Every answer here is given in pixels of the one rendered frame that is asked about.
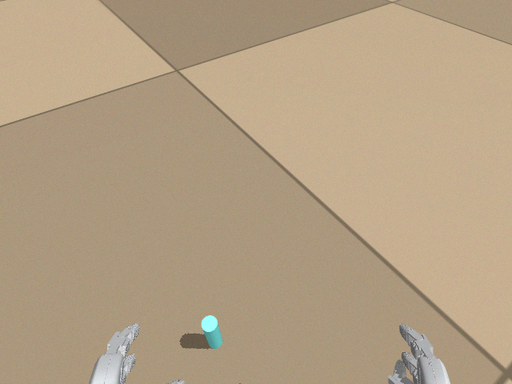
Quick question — can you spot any right robot hand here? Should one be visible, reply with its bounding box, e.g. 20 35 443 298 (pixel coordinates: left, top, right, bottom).
388 324 450 384

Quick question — can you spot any can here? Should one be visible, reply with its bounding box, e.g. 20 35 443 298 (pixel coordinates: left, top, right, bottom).
202 315 222 349

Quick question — can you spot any left robot hand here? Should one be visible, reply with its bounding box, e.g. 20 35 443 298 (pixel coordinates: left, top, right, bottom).
89 323 185 384

